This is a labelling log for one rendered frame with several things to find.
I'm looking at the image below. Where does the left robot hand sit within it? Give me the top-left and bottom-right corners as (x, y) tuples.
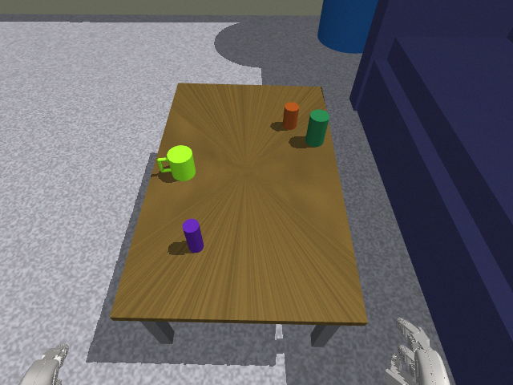
(19, 344), (69, 385)

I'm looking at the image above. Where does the coffee table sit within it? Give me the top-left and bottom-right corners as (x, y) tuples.
(110, 83), (368, 347)

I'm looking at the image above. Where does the right robot hand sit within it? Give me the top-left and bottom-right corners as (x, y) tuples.
(386, 318), (450, 385)

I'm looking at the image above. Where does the sofa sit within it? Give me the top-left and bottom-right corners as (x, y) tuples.
(349, 0), (513, 385)

